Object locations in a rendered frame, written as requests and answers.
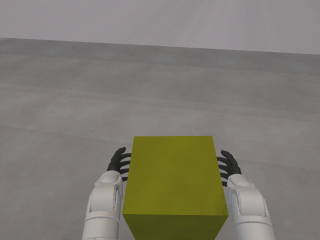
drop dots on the right robot forearm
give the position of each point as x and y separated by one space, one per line
250 213

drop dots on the left robot hand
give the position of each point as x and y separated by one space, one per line
115 163

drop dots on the right robot hand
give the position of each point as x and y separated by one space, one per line
231 168

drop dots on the carton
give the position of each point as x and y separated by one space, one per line
174 189

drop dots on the left robot forearm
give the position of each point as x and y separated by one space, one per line
104 208

